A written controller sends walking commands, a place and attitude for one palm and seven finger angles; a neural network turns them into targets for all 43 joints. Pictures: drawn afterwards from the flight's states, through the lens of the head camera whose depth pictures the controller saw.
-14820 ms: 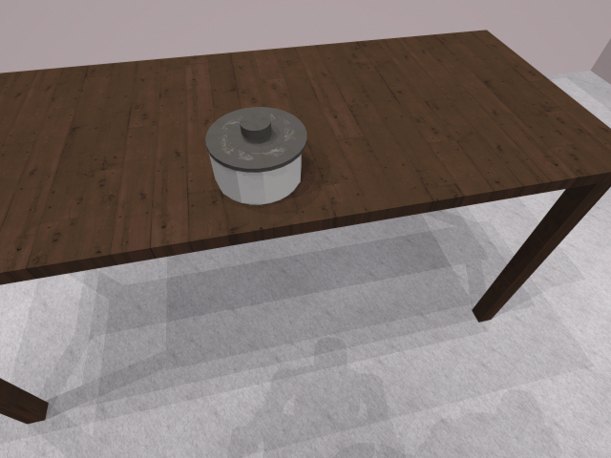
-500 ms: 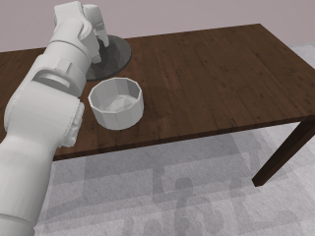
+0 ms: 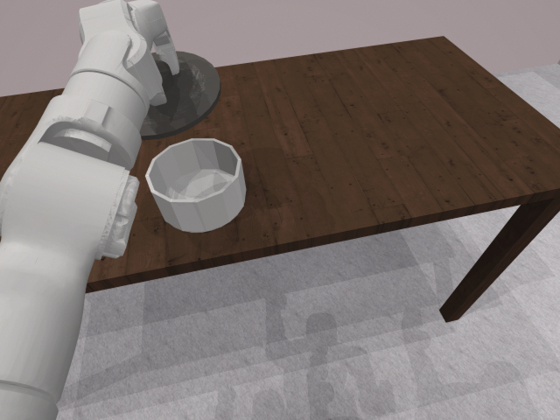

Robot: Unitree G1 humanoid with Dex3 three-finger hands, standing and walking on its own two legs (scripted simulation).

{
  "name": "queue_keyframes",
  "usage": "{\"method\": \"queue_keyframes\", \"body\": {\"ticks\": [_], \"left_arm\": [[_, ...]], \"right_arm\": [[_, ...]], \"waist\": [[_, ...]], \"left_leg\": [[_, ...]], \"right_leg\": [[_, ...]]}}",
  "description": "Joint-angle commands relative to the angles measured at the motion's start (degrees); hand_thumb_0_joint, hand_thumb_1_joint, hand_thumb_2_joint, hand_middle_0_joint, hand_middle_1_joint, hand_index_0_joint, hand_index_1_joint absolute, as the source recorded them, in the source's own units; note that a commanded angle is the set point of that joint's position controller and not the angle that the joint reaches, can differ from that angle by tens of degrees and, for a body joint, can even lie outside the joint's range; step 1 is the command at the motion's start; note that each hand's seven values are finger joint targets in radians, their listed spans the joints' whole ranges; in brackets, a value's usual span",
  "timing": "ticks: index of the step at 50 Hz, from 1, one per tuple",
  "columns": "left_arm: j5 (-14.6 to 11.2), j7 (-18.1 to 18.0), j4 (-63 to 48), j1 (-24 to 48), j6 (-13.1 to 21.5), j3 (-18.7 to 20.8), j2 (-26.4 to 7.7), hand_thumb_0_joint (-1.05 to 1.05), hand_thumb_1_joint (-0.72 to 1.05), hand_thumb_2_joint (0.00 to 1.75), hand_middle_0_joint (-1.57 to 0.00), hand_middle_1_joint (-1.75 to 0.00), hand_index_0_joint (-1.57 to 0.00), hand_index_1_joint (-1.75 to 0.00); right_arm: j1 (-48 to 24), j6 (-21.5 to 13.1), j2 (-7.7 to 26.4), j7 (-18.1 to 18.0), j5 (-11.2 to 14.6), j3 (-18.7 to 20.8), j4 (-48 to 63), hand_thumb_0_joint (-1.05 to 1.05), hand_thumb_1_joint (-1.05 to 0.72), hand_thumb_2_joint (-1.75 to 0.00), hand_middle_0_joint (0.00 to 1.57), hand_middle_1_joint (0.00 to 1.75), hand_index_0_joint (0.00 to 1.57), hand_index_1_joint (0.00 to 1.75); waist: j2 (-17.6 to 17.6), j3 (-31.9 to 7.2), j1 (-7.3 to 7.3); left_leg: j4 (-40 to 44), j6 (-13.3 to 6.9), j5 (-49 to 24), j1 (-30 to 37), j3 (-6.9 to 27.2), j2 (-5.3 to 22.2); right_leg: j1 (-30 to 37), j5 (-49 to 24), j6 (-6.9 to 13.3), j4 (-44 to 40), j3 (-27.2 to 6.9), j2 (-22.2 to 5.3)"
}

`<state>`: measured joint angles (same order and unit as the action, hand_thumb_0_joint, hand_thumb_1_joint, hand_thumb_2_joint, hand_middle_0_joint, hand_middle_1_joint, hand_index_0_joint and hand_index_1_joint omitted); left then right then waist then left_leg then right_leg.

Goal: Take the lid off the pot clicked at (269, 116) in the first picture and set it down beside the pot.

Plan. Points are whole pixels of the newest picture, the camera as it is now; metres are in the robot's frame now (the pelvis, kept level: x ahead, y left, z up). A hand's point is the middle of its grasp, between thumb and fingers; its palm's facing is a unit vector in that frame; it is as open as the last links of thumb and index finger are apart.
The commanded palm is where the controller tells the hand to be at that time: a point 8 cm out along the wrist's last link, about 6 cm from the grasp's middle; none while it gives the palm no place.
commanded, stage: move the lid sideways beside the pot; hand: left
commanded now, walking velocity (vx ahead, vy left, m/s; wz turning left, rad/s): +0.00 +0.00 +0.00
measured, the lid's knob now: (152, 78) +0.52 +0.12 +0.24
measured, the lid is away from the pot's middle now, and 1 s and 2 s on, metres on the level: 0.02 0.14 0.25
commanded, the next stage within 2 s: lower the lid onto the table in 1.86 s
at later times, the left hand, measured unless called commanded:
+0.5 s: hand (86, 95) +0.48 +0.20 +0.25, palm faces -0.28 -0.13 -0.95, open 8.2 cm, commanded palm +0.49 +0.20 +0.33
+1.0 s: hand (51, 95) +0.49 +0.24 +0.25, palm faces -0.27 -0.14 -0.95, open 8.2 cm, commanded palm +0.49 +0.25 +0.33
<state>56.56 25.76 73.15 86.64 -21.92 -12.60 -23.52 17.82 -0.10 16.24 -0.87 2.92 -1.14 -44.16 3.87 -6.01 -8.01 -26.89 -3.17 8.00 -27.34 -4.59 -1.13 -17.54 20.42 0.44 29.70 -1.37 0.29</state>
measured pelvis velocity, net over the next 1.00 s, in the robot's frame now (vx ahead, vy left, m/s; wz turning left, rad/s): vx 0.00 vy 0.01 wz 0.03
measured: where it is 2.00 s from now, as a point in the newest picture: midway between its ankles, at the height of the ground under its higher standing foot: outside the picture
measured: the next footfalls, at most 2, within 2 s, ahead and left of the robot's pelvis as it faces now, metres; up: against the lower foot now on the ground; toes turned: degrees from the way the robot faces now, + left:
none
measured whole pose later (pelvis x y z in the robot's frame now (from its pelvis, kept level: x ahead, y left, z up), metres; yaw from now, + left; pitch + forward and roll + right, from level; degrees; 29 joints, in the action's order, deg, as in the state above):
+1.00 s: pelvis +0.00 +0.01 +0.00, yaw +1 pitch +9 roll -1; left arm 58.3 31.7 67.0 81.5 -14.8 -11.6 -37.3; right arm 18.1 4.5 16.8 -1.5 4.3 -0.5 -42.5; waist 2.7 -4.6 -7.5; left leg -30.2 -3.6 9.4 -29.7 -2.7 -1.2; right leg -17.7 20.7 0.1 29.5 0.4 0.6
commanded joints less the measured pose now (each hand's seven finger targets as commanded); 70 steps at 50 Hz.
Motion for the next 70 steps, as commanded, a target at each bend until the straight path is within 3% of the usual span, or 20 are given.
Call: {"method": "queue_keyframes", "body": {"ticks": [1, 9, 12, 15, 17, 20, 24, 30, 32, 35, 37, 39, 40, 43, 53, 59, 60, 63, 69, 70], "left_arm": [[2.5, -2.3, -15.0, 36.3, 0.3, 1.6, -18.0, 0.0, 0.63, 0.92, -0.78, -1.1, -0.77, -1.09], [0.3, 0.8, -21.5, 35.6, 2.6, -2.9, -13.9, 0.0, 0.63, 0.92, -0.78, -1.1, -0.77, -1.09], [0.2, 1.3, -19.4, 33.7, 2.6, -1.5, -16.7, 0.0, 0.63, 0.92, -0.78, -1.1, -0.77, -1.09], [-0.1, 1.3, -27.0, 38.4, 4.2, -2.0, -17.6, 0.0, 0.63, 0.92, -0.78, -1.1, -0.77, -1.09], [0.1, 1.3, -24.5, 35.1, 4.1, -2.6, -15.6, 0.0, 0.63, 0.92, -0.78, -1.1, -0.77, -1.09], [0.5, 1.4, -19.7, 33.5, 3.4, 0.9, -21.4, 0.0, 0.63, 0.92, -0.78, -1.1, -0.77, -1.09], [0.2, 1.7, -22.5, 35.6, 4.2, -1.4, -18.6, 0.0, 0.63, 0.92, -0.78, -1.1, -0.77, -1.09], [1.2, 1.6, -22.8, 36.9, 5.3, -0.1, -21.9, 0.0, 0.63, 0.92, -0.78, -1.1, -0.77, -1.09], [1.2, 1.9, -18.5, 33.7, 4.6, -1.1, -20.0, 0.0, 0.63, 0.92, -0.78, -1.1, -0.77, -1.09], [2.1, 1.6, -21.4, 36.3, 5.8, 2.7, -26.5, 0.0, 0.63, 0.92, -0.78, -1.1, -0.77, -1.09], [2.5, 1.9, -16.2, 32.9, 5.1, -0.3, -22.2, 0.0, 0.63, 0.92, -0.78, -1.1, -0.77, -1.09], [1.7, 2.2, -21.2, 34.8, 6.4, 0.2, -22.6, 0.0, 0.63, 0.92, -0.78, -1.1, -0.77, -1.09], [2.5, 1.8, -22.2, 36.3, 6.8, 2.8, -26.9, 0.0, 0.63, 0.92, -0.78, -1.1, -0.77, -1.09], [3.2, 2.0, -19.8, 32.8, 7.0, 3.9, -28.3, 0.0, 0.63, 0.92, -0.78, -1.1, -0.77, -1.09], [3.6, 3.1, -17.9, 29.6, 7.4, 3.3, -29.8, 0.0, 0.63, 0.92, -0.78, -1.1, -0.77, -1.09], [2.0, 3.8, -25.0, 32.3, 10.1, 2.2, -30.0, 0.0, 0.63, 0.92, -0.78, -1.1, -0.77, -1.09], [2.6, 3.3, -26.1, 34.4, 10.4, 4.5, -33.5, 0.0, 0.63, 0.92, -0.78, -1.1, -0.77, -1.09], [3.0, 3.9, -19.0, 28.3, 9.9, 5.4, -34.4, 0.0, 0.63, 0.92, -0.78, -1.1, -0.77, -1.09], [2.0, 4.6, -22.2, 28.6, 11.3, 2.3, -31.4, 0.0, 0.63, 0.92, -0.78, -1.1, -0.77, -1.09], [2.3, 4.1, -23.6, 31.3, 11.5, 4.0, -34.2, 0.0, 0.63, 0.92, -0.78, -1.1, -0.77, -1.09]], "right_arm": [[-1.0, -1.6, 8.2, -0.6, 0.0, 3.2, 6.6, 0.0, -0.9, -0.9, 0.2, 0.3, 0.2, 0.3], [-2.3, -1.1, 8.2, -0.5, 0.9, 3.4, 7.2, 0.0, -0.9, -0.9, 0.2, 0.3, 0.2, 0.3], [-2.0, -0.2, 8.5, -0.8, 0.8, 3.4, 6.7, 0.0, -0.9, -0.9, 0.2, 0.3, 0.2, 0.3], [-2.9, -0.8, 8.3, -0.4, 1.1, 3.4, 7.6, 0.0, -0.9, -0.9, 0.2, 0.3, 0.2, 0.3], [-2.5, -0.5, 8.1, -0.4, 1.1, 3.5, 7.2, 0.0, -0.9, -0.9, 0.2, 0.3, 0.2, 0.3], [-2.9, 0.4, 9.0, -0.7, 1.2, 3.2, 6.6, 0.0, -0.9, -0.9, 0.2, 0.3, 0.2, 0.3], [-3.7, 0.2, 8.6, -0.9, 1.3, 2.9, 7.2, 0.0, -0.9, -0.9, 0.2, 0.3, 0.2, 0.3], [-2.7, 0.5, 9.0, -1.0, 1.3, 3.2, 7.3, 0.0, -0.9, -0.9, 0.2, 0.3, 0.2, 0.3], [-2.0, 1.1, 9.0, -1.2, 1.5, 3.2, 6.6, 0.0, -0.9, -0.9, 0.2, 0.3, 0.2, 0.3], [-1.6, 1.1, 9.5, -1.4, 1.2, 3.2, 7.1, 0.0, -0.9, -0.9, 0.2, 0.3, 0.2, 0.3], [-1.0, 1.7, 9.1, -1.5, 1.5, 3.2, 6.4, 0.0, -0.9, -0.9, 0.2, 0.3, 0.2, 0.3], [-1.3, 1.1, 9.1, -1.5, 1.4, 3.2, 7.3, 0.0, -0.9, -0.9, 0.2, 0.3, 0.2, 0.3], [-0.5, 1.2, 9.6, -1.5, 1.1, 3.6, 7.2, 0.0, -0.9, -0.9, 0.2, 0.3, 0.2, 0.3], [0.3, 2.0, 9.4, -1.6, 1.2, 3.9, 7.2, 0.0, -0.9, -0.9, 0.2, 0.3, 0.2, 0.3], [0.5, 4.0, 10.1, -1.6, 1.5, 3.9, 7.3, 0.0, -0.9, -0.9, 0.2, 0.3, 0.2, 0.3], [0.0, 3.1, 9.8, -2.2, 2.0, 3.5, 7.9, 0.0, -0.9, -0.9, 0.2, 0.3, 0.2, 0.3], [0.6, 3.0, 10.2, -2.0, 1.7, 3.8, 7.7, 0.0, -0.9, -0.9, 0.2, 0.3, 0.2, 0.3], [0.7, 3.9, 10.4, -2.2, 1.7, 3.8, 7.2, 0.0, -0.9, -0.9, 0.2, 0.3, 0.2, 0.3], [0.0, 4.0, 10.2, -2.4, 2.2, 3.3, 7.4, 0.0, -0.9, -0.9, 0.2, 0.3, 0.2, 0.3], [0.0, 4.1, 10.5, -2.3, 2.1, 3.5, 7.4, 0.0, -0.9, -0.9, 0.2, 0.3, 0.2, 0.3]], "waist": [[-6.5, -26.4, 1.96], [-3.2, -23.2, 1.14], [-4.5, -21.1, 0.48], [-0.3, -27.1, 0.76], [0.4, -24.5, 0.99], [-4.4, -22.5, 0.83], [-1.6, -24.4, 1.12], [-0.8, -26.1, 0.72], [-1.7, -22.3, 0.54], [-1.4, -26.1, 0.95], [-1.4, -21.9, 0.51], [-1.4, -25.1, 1.27], [-1.1, -26.9, 0.95], [0.2, -25.8, 1.27], [0.0, -21.3, 1.08], [3.0, -25.6, 1.44], [4.6, -27.1, 1.22], [1.6, -22.0, 1.26], [3.7, -23.2, 1.39], [4.0, -24.6, 1.12]], "left_leg": [[-3.0, -2.6, -17.8, 28.1, 4.7, -1.6], [-3.5, -2.8, -18.7, 30.5, 4.7, -1.8], [-3.4, -2.9, -14.4, 29.1, 5.1, -2.0], [-4.3, -2.7, -19.4, 33.5, 5.5, -1.8], [-4.6, -2.4, -21.6, 34.4, 6.6, -1.5], [-3.7, -2.7, -15.2, 28.9, 5.3, -2.0], [-3.9, -2.4, -17.1, 30.9, 5.6, -1.9], [-4.1, -2.2, -16.8, 32.2, 6.3, -1.3], [-3.9, -2.1, -14.9, 30.0, 6.6, -1.4], [-4.0, -2.2, -14.6, 29.9, 6.1, -1.5], [-4.1, -2.1, -14.9, 28.8, 6.4, -1.3], [-4.0, -2.2, -16.5, 31.2, 6.4, -1.4], [-4.5, -2.2, -16.1, 31.7, 6.7, -1.1], [-5.3, -2.1, -18.6, 30.7, 6.5, -1.3], [-4.8, -2.3, -13.5, 27.9, 6.2, -1.1], [-5.4, -2.4, -18.9, 31.9, 6.0, -0.8], [-5.6, -2.3, -18.2, 33.5, 6.8, -0.5], [-5.4, -2.3, -14.0, 28.7, 6.4, -0.8], [-5.5, -2.2, -17.7, 31.2, 6.5, -0.1], [-5.5, -2.2, -15.7, 31.6, 7.0, -0.1]], "right_leg": [[-4.4, -25.3, 1.2, -4.5, 0.8, 2.9], [-7.2, -24.4, 1.5, -5.5, 1.4, 3.0], [-7.6, -22.6, 1.2, -5.7, 1.4, 3.1], [-6.9, -25.1, 1.2, -4.8, 0.9, 2.9], [-9.9, -22.4, 1.6, -4.9, 2.0, 3.6], [-7.0, -23.1, 1.5, -5.3, 1.5, 3.0], [-8.0, -22.3, 1.8, -5.0, 2.1, 3.2], [-9.2, -20.4, 1.6, -4.8, 2.1, 3.3], [-10.6, -18.5, 1.7, -5.2, 2.7, 3.5], [-7.9, -20.1, 1.6, -4.9, 2.0, 3.3], [-10.7, -18.6, 1.8, -5.1, 2.8, 3.4], [-9.8, -18.4, 1.9, -5.1, 2.8, 3.7], [-9.3, -18.8, 1.6, -5.0, 2.4, 3.7], [-9.3, -20.2, 1.7, -4.6, 2.5, 3.8], [-10.4, -17.1, 1.8, -5.4, 3.0, 3.8], [-9.7, -19.3, 1.9, -5.0, 3.1, 3.9], [-10.4, -17.8, 1.5, -5.2, 2.8, 4.0], [-10.5, -16.7, 1.7, -5.5, 3.1, 3.8], [-11.7, -17.0, 1.9, -5.1, 3.8, 3.8], [-11.6, -15.7, 1.5, -5.4, 3.4, 3.9]]}}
